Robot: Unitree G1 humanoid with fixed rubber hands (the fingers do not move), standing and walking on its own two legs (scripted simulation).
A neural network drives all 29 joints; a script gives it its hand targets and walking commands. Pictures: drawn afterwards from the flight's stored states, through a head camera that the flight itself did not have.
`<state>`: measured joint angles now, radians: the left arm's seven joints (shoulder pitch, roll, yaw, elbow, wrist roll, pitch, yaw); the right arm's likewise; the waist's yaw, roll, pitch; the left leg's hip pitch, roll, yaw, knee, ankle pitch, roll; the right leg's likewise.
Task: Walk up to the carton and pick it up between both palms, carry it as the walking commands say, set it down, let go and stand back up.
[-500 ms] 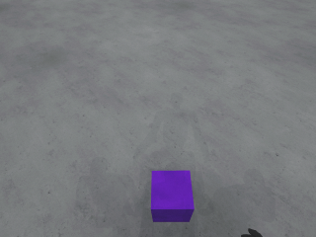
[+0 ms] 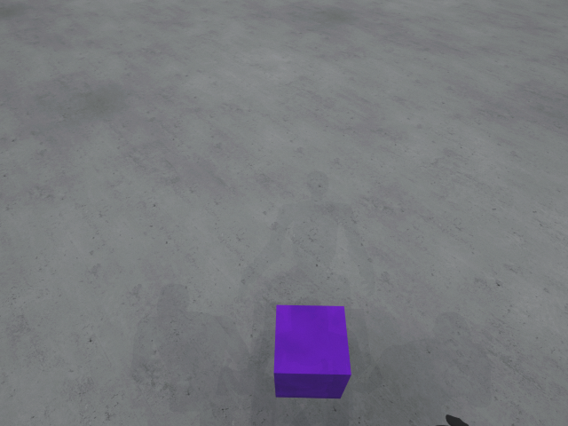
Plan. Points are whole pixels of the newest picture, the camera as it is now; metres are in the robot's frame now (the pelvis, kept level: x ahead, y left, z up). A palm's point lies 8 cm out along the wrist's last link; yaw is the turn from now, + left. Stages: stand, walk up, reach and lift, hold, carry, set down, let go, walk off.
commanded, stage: walk up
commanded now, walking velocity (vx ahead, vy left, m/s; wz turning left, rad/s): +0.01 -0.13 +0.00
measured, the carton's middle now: (309, 352) +0.45 -0.07 -0.64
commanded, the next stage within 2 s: stand in 0.44 s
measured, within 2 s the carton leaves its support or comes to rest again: neither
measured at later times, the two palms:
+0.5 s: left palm out of the picture +0.08 +0.19 -0.10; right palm out of the picture +0.09 -0.30 -0.11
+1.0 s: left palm out of the picture +0.07 +0.21 -0.11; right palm out of the picture +0.09 -0.29 -0.10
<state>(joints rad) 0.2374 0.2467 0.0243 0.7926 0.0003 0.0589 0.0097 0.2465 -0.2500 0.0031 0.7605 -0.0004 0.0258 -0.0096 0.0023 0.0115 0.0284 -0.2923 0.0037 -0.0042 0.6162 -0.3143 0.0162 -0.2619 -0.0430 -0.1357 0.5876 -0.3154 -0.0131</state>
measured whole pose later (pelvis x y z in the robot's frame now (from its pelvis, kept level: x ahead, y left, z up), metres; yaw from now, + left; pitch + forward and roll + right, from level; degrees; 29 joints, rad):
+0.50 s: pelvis -0.01 -0.06 +0.01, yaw +0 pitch +1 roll +1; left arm 0.24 0.20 0.02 0.79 0.00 0.02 0.02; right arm 0.22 -0.26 0.00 0.76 0.00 0.05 -0.02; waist 0.00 0.02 0.03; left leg -0.34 0.00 -0.02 0.71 -0.44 -0.04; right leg -0.26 -0.05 -0.09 0.54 -0.29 -0.02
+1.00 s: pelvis -0.01 -0.04 +0.00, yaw +1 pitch +0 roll -1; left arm 0.24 0.23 0.02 0.79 0.00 0.04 0.00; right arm 0.23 -0.23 0.00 0.76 0.00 0.02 -0.02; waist 0.00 0.00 0.03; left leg -0.27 0.01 -0.02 0.56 -0.29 0.00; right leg -0.25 -0.03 -0.11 0.53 -0.28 -0.02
